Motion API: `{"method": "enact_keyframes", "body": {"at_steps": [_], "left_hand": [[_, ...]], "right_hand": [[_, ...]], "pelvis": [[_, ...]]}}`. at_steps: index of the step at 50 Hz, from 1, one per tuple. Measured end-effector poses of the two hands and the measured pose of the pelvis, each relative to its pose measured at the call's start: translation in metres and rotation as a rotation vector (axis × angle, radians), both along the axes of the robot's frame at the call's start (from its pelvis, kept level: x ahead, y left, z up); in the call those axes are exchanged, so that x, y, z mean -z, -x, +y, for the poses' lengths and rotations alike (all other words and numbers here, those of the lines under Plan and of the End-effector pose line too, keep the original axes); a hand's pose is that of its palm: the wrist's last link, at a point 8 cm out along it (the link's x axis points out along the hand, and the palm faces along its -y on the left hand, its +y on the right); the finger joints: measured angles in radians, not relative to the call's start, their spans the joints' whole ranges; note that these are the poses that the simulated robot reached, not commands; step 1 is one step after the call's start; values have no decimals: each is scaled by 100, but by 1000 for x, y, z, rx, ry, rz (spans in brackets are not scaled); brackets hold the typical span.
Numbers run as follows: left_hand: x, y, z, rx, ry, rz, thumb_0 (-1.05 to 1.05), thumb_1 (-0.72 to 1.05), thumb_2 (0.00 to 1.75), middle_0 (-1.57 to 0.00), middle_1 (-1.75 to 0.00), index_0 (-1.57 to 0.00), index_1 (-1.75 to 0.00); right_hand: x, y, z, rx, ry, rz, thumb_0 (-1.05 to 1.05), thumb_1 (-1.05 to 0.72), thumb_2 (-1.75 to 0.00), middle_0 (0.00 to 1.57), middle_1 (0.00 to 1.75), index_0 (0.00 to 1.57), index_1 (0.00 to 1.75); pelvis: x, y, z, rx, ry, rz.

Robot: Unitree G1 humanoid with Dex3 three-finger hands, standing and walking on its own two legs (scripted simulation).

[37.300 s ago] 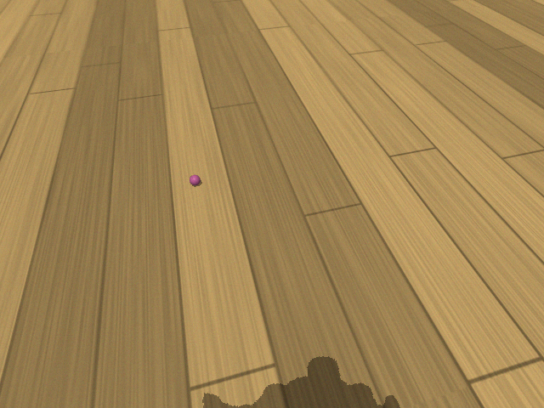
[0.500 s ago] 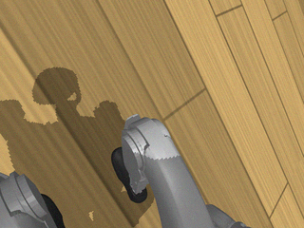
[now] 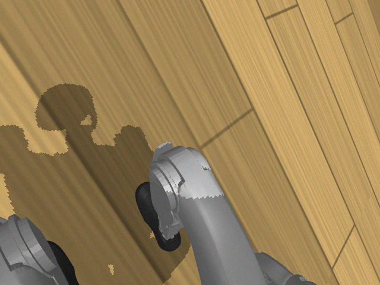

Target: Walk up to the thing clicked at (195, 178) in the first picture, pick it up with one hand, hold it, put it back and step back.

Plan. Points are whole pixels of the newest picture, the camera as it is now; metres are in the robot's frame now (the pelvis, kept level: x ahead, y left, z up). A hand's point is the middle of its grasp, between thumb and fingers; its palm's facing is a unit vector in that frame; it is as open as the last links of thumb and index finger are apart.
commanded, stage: close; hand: left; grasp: from above
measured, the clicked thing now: out of the picture +0.49 +0.28 -0.28
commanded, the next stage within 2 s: settle in 0.92 s
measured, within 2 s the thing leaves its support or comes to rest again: leaves its support in 1.28 s
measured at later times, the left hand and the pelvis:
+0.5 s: hand out of the picture +0.47 +0.27 -0.27, palm faces -0.44 -0.16 -0.88, open 8.2 cm; pelvis +0.00 +0.00 +0.00, yaw +0 degrees
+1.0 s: hand out of the picture +0.47 +0.27 -0.26, palm faces -0.44 -0.15 -0.89, open 6.8 cm; pelvis +0.00 +0.00 +0.00, yaw +0 degrees
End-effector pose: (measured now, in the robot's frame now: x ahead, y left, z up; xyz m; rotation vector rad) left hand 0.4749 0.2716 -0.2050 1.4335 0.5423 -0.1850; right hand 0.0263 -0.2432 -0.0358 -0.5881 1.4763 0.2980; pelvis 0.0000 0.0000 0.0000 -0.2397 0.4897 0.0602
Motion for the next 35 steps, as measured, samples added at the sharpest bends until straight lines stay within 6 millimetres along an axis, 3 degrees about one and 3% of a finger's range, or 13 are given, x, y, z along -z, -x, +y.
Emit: {"method": "enact_keyframes", "body": {"at_steps": [35], "left_hand": [[2,1,2,-13,3,5,-3,33,45,-65,-70,-76,-65]], "right_hand": [[-3,5,5,-4,-8,10,0,-91,-90,20,30,20,30]], "pelvis": [[-2,2,1,2,9,-8]]}}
